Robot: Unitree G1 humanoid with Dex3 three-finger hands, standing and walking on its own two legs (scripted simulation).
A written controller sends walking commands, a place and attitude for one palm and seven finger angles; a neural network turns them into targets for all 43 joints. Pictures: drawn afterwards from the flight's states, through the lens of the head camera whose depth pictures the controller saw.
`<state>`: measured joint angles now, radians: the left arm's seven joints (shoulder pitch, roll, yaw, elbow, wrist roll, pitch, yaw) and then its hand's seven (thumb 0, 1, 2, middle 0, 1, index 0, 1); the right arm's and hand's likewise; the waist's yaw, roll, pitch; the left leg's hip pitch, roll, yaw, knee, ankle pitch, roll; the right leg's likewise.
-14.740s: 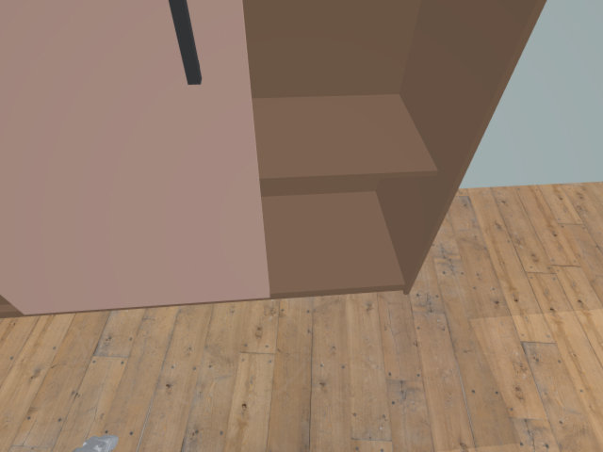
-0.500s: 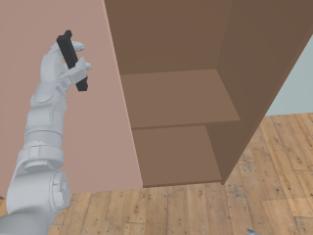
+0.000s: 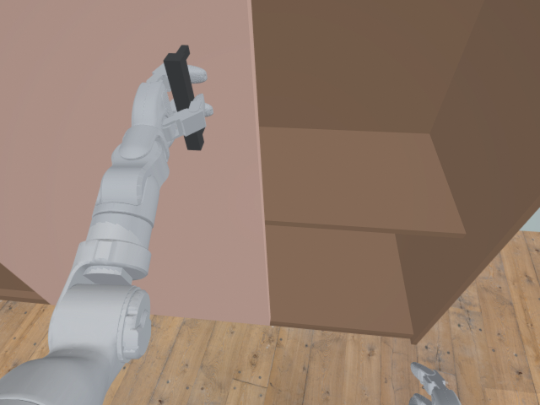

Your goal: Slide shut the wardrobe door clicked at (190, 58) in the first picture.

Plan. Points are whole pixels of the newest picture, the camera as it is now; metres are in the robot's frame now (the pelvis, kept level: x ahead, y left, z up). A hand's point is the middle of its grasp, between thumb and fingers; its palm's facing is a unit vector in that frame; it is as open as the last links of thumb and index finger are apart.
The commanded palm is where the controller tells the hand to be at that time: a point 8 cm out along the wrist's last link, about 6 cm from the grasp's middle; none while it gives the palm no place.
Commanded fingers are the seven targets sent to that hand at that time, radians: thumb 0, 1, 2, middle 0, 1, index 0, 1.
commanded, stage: tug the door sideways, standing still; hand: left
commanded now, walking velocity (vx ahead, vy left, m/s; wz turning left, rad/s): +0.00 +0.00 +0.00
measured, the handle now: (189, 99) +0.50 +0.15 +0.22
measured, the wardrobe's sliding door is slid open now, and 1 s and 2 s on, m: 0.52 0.52 0.39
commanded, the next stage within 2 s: step sideways, sliding the door along in 0.58 s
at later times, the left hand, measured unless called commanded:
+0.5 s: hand (201, 116) +0.45 +0.12 +0.22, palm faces +0.08 -1.00 -0.05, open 5.9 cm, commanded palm +0.43 +0.12 +0.22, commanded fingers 0.00 0.90 0.90 -0.45 -1.40 -0.45 -1.40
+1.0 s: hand (204, 118) +0.46 +0.12 +0.21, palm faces +0.18 -0.97 -0.14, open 6.2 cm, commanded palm +0.43 +0.13 +0.22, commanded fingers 0.00 0.90 0.90 -0.45 -1.40 -0.45 -1.40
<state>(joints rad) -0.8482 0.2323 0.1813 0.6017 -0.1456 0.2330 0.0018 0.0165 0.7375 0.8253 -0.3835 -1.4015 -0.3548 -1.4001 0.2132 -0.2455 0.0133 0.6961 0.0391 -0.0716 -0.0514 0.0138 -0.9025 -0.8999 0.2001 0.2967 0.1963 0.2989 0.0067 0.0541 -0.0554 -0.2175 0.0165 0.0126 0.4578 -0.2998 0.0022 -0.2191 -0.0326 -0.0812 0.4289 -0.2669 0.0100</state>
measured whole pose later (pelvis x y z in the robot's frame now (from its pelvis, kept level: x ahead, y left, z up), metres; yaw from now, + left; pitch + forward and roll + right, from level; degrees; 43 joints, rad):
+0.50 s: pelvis -0.02 +0.01 +0.00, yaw +1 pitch +3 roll -1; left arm -0.94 0.23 0.11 0.76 -0.16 0.12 0.07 0.00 0.78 0.80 -0.34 -1.40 -0.24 -1.40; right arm 0.32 -0.24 0.01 0.81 0.02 -0.18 -0.03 0.02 -0.90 -0.90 0.20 0.30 0.20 0.30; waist 0.00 0.05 -0.04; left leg -0.25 0.00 0.00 0.47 -0.28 0.01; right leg -0.24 -0.05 -0.09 0.44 -0.25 0.02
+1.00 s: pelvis -0.02 -0.03 -0.01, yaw -1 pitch +0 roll +0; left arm -0.92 0.33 0.15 0.63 -0.10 -0.05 0.10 -0.02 0.72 0.84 -0.45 -1.40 -0.21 -1.40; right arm 0.22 -0.23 -0.01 0.67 0.03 -0.06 -0.03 0.01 -0.90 -0.90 0.20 0.30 0.20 0.30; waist 0.01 0.07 0.16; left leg -0.26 0.06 0.01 0.62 -0.36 -0.03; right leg -0.29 0.02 -0.04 0.61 -0.32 -0.04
